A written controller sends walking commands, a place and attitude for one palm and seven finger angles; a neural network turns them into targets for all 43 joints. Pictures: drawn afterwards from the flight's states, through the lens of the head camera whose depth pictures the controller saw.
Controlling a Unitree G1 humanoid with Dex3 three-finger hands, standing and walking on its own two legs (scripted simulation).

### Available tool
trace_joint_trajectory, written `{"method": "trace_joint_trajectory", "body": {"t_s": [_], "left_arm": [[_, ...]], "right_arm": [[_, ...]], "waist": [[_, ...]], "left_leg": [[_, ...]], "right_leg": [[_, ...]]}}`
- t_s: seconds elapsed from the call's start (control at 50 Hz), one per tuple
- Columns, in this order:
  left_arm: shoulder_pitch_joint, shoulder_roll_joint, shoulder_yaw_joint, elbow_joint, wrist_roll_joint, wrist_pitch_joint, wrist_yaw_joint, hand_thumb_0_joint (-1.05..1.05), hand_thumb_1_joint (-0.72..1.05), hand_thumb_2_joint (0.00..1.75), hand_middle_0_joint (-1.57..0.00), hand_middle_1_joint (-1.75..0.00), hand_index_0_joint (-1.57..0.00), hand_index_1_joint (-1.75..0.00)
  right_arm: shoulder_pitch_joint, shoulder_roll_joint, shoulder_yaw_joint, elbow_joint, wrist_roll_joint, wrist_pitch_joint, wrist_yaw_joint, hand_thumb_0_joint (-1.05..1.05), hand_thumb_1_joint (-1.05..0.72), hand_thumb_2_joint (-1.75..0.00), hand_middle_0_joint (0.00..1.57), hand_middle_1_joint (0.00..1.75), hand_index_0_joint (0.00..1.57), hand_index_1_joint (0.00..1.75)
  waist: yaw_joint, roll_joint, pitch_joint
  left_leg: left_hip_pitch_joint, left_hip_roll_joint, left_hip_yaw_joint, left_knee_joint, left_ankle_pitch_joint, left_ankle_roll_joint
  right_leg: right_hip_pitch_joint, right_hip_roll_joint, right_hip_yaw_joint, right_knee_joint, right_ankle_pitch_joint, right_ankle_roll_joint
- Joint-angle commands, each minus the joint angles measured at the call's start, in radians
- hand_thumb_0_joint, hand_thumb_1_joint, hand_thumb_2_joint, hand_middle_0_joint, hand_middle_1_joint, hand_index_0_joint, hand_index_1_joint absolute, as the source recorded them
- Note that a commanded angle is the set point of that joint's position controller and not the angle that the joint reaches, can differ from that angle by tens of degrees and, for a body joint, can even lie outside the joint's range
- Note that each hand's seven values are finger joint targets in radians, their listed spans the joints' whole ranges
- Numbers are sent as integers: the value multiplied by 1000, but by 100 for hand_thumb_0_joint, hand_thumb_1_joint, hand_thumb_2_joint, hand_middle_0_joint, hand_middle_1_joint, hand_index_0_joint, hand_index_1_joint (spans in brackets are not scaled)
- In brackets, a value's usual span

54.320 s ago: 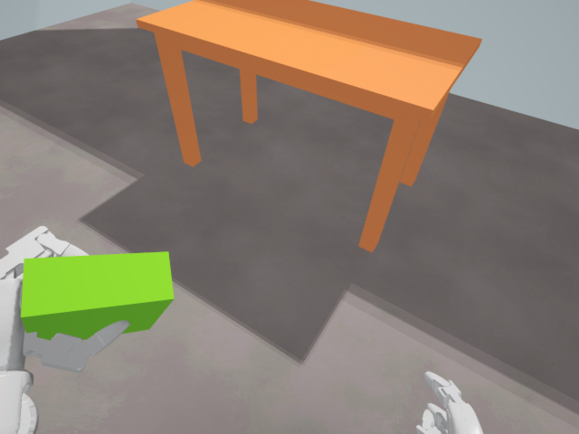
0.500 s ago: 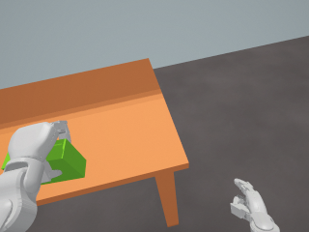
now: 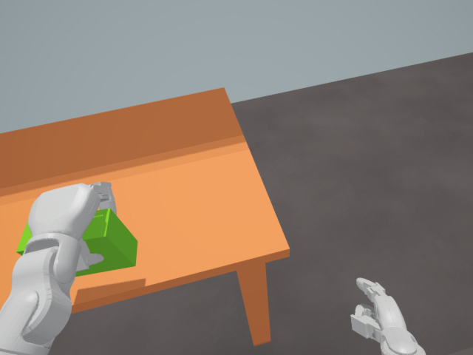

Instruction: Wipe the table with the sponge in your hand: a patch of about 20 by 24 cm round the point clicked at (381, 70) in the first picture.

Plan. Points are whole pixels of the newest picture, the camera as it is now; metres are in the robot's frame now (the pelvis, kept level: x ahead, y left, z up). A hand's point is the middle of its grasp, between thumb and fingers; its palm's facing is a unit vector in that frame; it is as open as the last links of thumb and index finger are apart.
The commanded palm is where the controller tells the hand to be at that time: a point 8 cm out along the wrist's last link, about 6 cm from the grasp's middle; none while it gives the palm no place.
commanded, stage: move the sponge above the wiping area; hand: left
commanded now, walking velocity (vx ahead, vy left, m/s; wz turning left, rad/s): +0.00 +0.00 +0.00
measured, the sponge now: (90, 250) +0.24 +0.30 +0.06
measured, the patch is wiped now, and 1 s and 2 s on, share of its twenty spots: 0.95 0.95 0.95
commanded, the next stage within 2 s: lower the sponge onto the table in 1.58 s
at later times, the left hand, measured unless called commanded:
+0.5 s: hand (95, 223) +0.27 +0.28 +0.11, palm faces +0.03 -0.07 -1.00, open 9.2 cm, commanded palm +0.24 +0.28 +0.18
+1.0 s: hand (105, 223) +0.28 +0.28 +0.10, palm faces -0.01 -0.06 -1.00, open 9.2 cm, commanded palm +0.26 +0.28 +0.16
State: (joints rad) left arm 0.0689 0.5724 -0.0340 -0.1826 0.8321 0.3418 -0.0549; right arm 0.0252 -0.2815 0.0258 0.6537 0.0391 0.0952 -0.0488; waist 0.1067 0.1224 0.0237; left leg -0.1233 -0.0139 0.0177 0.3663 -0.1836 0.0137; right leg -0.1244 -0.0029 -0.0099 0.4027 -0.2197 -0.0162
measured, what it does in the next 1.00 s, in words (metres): stands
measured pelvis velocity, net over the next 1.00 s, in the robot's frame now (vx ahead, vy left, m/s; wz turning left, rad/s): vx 0.02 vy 0.00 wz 0.01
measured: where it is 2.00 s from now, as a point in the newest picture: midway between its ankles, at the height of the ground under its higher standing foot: outside the picture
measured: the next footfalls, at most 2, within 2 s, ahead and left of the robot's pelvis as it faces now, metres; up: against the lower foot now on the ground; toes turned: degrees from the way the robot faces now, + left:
none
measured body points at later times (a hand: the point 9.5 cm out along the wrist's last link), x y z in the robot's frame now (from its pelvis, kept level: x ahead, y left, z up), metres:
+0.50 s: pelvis +0.01 +0.00 +0.00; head +0.01 -0.05 +0.45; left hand +0.26 +0.28 +0.17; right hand +0.25 -0.21 -0.09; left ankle +0.01 +0.11 -0.74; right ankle +0.00 -0.11 -0.74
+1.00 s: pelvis +0.02 +0.00 +0.00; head +0.02 -0.05 +0.45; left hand +0.27 +0.28 +0.15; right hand +0.24 -0.23 -0.10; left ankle +0.01 +0.11 -0.74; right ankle +0.00 -0.11 -0.74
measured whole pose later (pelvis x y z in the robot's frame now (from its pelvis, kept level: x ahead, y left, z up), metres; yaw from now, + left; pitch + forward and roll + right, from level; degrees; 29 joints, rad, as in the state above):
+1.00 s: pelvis +0.02 +0.00 +0.00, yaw +0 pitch -2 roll +0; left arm 0.02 0.53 -0.06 -0.04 0.87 0.32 -0.01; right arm 0.05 -0.29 0.01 0.67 0.04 0.11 -0.04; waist 0.09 0.11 0.01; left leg -0.13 -0.01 0.01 0.38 -0.21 0.01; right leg -0.13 0.00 -0.02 0.40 -0.24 -0.02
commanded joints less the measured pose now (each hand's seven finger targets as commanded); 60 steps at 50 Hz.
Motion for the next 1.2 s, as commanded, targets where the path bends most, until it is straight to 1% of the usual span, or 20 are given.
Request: {"method": "trace_joint_trajectory", "body": {"t_s": [0.0,0.06,0.08,0.18,0.26,0.28,0.36,0.38,0.46,0.48,0.76,0.78,0.86,0.88,0.96,0.98,1.06,1.08,1.16,1.18], "left_arm": [[-247,240,176,-176,34,-1,52,0,10,130,-120,-160,-120,-160],[-201,257,197,-209,36,3,56,0,10,130,-120,-160,-120,-160],[-247,194,131,-211,38,-1,53,0,10,130,-120,-160,-120,-160],[-292,179,106,-175,52,3,55,0,10,130,-120,-160,-120,-160],[-271,268,189,-188,70,-2,69,0,10,130,-120,-160,-120,-160],[-273,184,122,-194,61,-6,70,0,10,130,-120,-160,-120,-160],[-257,250,183,-143,68,20,75,0,10,130,-120,-160,-120,-160],[-262,173,118,-157,59,19,72,0,10,130,-120,-160,-120,-160],[-197,237,178,-162,60,34,66,0,10,130,-120,-160,-120,-160],[-228,152,97,-172,59,32,59,0,10,130,-120,-160,-120,-160],[-327,269,183,-49,75,-13,84,0,10,130,-120,-160,-120,-160],[-367,177,102,-66,70,-22,80,0,10,130,-120,-160,-120,-160],[-280,242,174,-56,65,-26,83,0,10,130,-120,-160,-120,-160],[-283,163,107,-54,64,-26,79,0,10,130,-120,-160,-120,-160],[-274,234,170,-38,72,-17,89,0,10,130,-120,-160,-120,-160],[-313,164,107,-62,71,-24,89,0,10,130,-120,-160,-120,-160],[-327,225,155,-27,79,-24,104,0,10,130,-120,-160,-120,-160],[-345,162,102,-50,76,-31,105,0,10,130,-120,-160,-120,-160],[-344,242,166,-42,85,-25,118,0,10,130,-120,-160,-120,-160],[-361,171,107,-52,80,-27,117,0,10,130,-120,-160,-120,-160]], "right_arm": [[-206,-95,-32,-177,6,-53,-5,0,-90,-90,20,30,20,30],[-237,-94,-33,-184,5,-53,-5,0,-90,-90,20,30,20,30],[-215,-86,-27,-186,7,-57,-4,0,-90,-90,20,30,20,30],[-207,-88,-29,-179,7,-55,-8,0,-90,-90,20,30,20,30],[-227,-98,-33,-172,0,-48,-6,0,-90,-90,20,30,20,30],[-208,-81,-29,-181,2,-54,-4,0,-90,-90,20,30,20,30],[-227,-100,-32,-166,4,-35,1,0,-90,-90,20,30,20,30],[-208,-87,-31,-178,7,-40,2,0,-90,-90,20,30,20,30],[-225,-101,-36,-174,5,-30,6,0,-90,-90,20,30,20,30],[-210,-89,-30,-184,8,-34,8,0,-90,-90,20,30,20,30],[-199,-105,-39,-150,7,-31,-13,0,-90,-90,20,30,20,30],[-187,-91,-37,-159,11,-39,-11,0,-90,-90,20,30,20,30],[-189,-106,-47,-156,7,-37,-5,0,-90,-90,20,30,20,30],[-174,-94,-43,-164,9,-41,-3,0,-90,-90,20,30,20,30],[-187,-110,-49,-157,8,-32,-2,0,-90,-90,20,30,20,30],[-172,-99,-47,-164,11,-38,-1,0,-90,-90,20,30,20,30],[-182,-108,-51,-151,10,-36,-5,0,-90,-90,20,30,20,30],[-168,-96,-50,-159,11,-43,-5,0,-90,-90,20,30,20,30],[-188,-106,-49,-148,8,-37,-8,0,-90,-90,20,30,20,30],[-176,-92,-47,-154,11,-44,-8,0,-90,-90,20,30,20,30]], "waist": [[1,-74,-202],[19,-34,-207],[-6,-47,-212],[-12,-68,-198],[18,-28,-243],[2,-56,-255],[13,-48,-216],[-1,-63,-237],[12,-63,-228],[-7,-77,-227],[-4,-39,-217],[-25,-49,-233],[1,-36,-244],[-14,-66,-238],[1,-63,-228],[-20,-84,-244],[-9,-83,-223],[-18,-81,-246],[-3,-53,-239],[-17,-58,-257]], "left_leg": [[21,-15,-33,-43,181,29],[40,-20,-39,-39,199,32],[38,-13,-26,-34,204,31],[40,-12,-26,-40,185,33],[62,-20,-44,-39,234,30],[58,-15,-27,-30,256,32],[46,-18,-37,-39,244,28],[44,-13,-22,-31,257,30],[48,-19,-35,-24,270,31],[40,-14,-21,-18,278,33],[41,-30,-27,-22,222,34],[42,-24,-13,-14,234,36],[42,-29,-27,-15,252,35],[30,-24,-15,-8,260,37],[31,-27,-24,-12,255,35],[28,-21,-14,-8,258,36],[31,-27,-23,-14,229,36],[35,-23,-13,-8,244,40],[41,-30,-25,-16,239,37],[44,-24,-12,-10,249,39]], "right_leg": [[67,21,36,-61,125,-42],[68,31,64,-61,137,-51],[62,19,26,-53,145,-42],[50,22,23,-62,121,-42],[82,37,65,-55,164,-60],[94,20,20,-43,193,-47],[76,35,60,-56,188,-57],[88,20,21,-44,203,-46],[84,34,64,-45,226,-55],[82,19,23,-36,236,-44],[70,34,62,-60,192,-53],[71,22,23,-49,209,-43],[91,32,59,-48,237,-53],[88,20,18,-37,247,-42],[79,32,54,-43,243,-51],[80,21,18,-33,244,-41],[62,34,52,-47,213,-49],[74,22,16,-35,229,-40],[79,33,52,-45,222,-50],[85,22,18,-36,234,-41]]}}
